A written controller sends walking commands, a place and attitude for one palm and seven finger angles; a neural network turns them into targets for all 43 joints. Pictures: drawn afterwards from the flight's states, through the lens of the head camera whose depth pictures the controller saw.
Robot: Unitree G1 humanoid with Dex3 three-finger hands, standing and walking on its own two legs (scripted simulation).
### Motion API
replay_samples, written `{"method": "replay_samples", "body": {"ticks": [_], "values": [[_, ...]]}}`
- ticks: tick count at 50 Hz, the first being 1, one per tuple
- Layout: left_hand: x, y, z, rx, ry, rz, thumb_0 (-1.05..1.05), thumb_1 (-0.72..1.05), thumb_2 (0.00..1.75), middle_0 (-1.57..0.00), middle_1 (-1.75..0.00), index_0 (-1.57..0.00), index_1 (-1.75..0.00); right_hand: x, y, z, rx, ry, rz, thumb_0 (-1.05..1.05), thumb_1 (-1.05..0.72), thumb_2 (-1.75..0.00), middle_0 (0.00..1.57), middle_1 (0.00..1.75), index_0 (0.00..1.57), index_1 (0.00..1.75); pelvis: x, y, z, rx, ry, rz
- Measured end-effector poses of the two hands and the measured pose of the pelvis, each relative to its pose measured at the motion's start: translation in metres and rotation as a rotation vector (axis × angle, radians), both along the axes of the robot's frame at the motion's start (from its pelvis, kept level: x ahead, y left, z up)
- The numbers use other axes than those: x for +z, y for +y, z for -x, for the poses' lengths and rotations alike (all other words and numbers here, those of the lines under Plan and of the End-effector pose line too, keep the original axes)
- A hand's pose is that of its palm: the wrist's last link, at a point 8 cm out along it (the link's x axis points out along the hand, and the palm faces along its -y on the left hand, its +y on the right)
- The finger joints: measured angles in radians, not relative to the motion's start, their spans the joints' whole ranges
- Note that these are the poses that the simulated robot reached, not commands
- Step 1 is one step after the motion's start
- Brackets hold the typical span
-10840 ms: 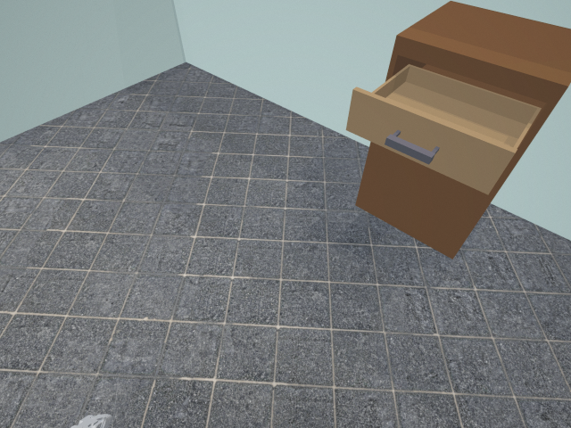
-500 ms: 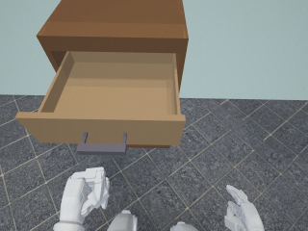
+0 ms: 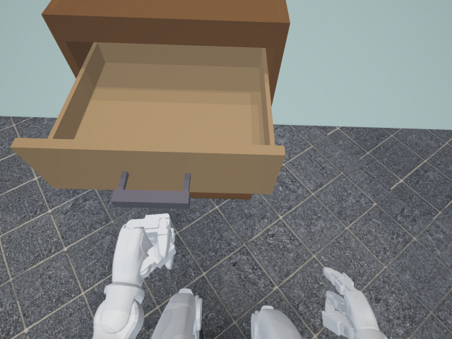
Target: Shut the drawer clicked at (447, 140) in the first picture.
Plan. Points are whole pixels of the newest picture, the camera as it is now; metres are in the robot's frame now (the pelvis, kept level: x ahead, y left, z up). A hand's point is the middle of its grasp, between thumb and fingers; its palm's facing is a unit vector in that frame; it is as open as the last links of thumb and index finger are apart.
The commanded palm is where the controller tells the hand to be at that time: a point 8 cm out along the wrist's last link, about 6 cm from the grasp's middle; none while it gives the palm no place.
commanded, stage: bring the fist close to the handle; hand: left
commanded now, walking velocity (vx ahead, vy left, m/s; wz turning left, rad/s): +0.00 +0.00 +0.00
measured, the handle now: (153, 188) +0.37 +0.15 +0.03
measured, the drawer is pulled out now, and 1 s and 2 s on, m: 0.28 0.26 0.14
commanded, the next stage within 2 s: push the drawer shut in 0.40 s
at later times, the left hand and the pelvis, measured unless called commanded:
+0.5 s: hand (169, 244) +0.27 +0.10 +0.03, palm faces -0.02 -1.00 -0.01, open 3.3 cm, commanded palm +0.25 +0.16 +0.03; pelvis +0.00 +0.00 +0.00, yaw +0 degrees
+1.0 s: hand (171, 221) +0.31 +0.11 +0.02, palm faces -0.05 -1.00 -0.04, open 3.2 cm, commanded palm +0.31 +0.16 +0.03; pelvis -0.01 +0.00 +0.00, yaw +0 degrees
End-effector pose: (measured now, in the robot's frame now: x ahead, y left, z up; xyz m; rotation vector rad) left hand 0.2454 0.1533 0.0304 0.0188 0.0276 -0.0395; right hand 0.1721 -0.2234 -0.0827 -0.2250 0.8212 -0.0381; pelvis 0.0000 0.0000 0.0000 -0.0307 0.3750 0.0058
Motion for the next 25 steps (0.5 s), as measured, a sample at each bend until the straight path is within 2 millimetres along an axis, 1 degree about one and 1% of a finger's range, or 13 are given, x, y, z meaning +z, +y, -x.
{"method": "replay_samples", "body": {"ticks": [3,6,10,13,17,20,25], "values": [[-0.005,0.0,-0.007,-0.003,0.003,-0.002,0.02,0.9,0.9,-1.4,-1.6,-1.4,-1.6,-0.005,-0.001,0.004,-0.005,0.024,0.003,0.02,-0.9,-0.9,0.2,0.3,0.21,0.3,-0.002,0.001,0.001,-0.002,0.007,0.001],[-0.006,0.001,-0.01,-0.001,0.007,-0.002,0.02,0.9,0.9,-1.4,-1.6,-1.4,-1.6,-0.007,-0.002,0.008,-0.016,0.045,0.002,0.02,-0.9,-0.9,0.2,0.3,0.21,0.3,-0.003,0.001,0.001,-0.004,0.009,0.001],[-0.001,0.002,-0.008,0.006,0.012,0.002,0.02,0.9,0.9,-1.4,-1.6,-1.4,-1.6,-0.006,-0.003,0.013,-0.028,0.064,0.001,0.02,-0.9,-0.9,0.2,0.3,0.21,0.3,0.001,0.002,0.0,-0.006,0.006,0.001],[-0.002,0.001,-0.008,0.002,0.017,0.001,0.02,0.9,0.9,-1.4,-1.6,-1.4,-1.6,-0.005,-0.004,0.015,-0.03,0.073,0.005,0.02,-0.9,-0.9,0.2,0.3,0.21,0.3,0.003,0.002,-0.001,-0.006,0.006,0.0],[-0.005,0.001,-0.009,0.0,0.02,-0.001,0.02,0.9,0.9,-1.4,-1.6,-1.4,-1.6,-0.004,-0.007,0.015,-0.033,0.075,0.015,0.02,-0.9,-0.9,0.2,0.3,0.21,0.3,0.002,0.002,-0.001,-0.006,0.008,0.001],[-0.004,0.003,-0.01,0.009,0.011,0.003,0.02,0.9,0.9,-1.4,-1.6,-1.4,-1.6,-0.004,-0.008,0.013,-0.037,0.071,0.017,0.02,-0.9,-0.9,0.2,0.3,0.21,0.3,0.002,0.001,-0.002,-0.007,0.009,0.0],[0.001,0.004,-0.004,0.016,0.003,0.007,0.02,0.9,0.9,-1.4,-1.6,-1.4,-1.6,-0.001,-0.008,0.008,-0.033,0.058,0.009,0.02,-0.9,-0.9,0.2,0.3,0.21,0.3,0.003,0.001,-0.003,-0.006,0.005,-0.002]]}}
